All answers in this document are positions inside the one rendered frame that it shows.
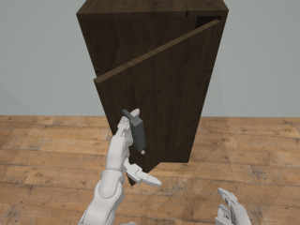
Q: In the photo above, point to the right robot hand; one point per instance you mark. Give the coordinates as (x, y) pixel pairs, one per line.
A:
(236, 215)

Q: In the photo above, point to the left robot forearm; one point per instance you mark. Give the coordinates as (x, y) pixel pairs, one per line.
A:
(108, 195)

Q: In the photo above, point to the left robot hand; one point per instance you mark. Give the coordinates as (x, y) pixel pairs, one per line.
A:
(118, 150)

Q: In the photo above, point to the handle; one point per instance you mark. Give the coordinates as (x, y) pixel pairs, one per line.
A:
(137, 130)

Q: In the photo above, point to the cupboard door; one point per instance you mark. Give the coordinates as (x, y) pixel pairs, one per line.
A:
(166, 85)

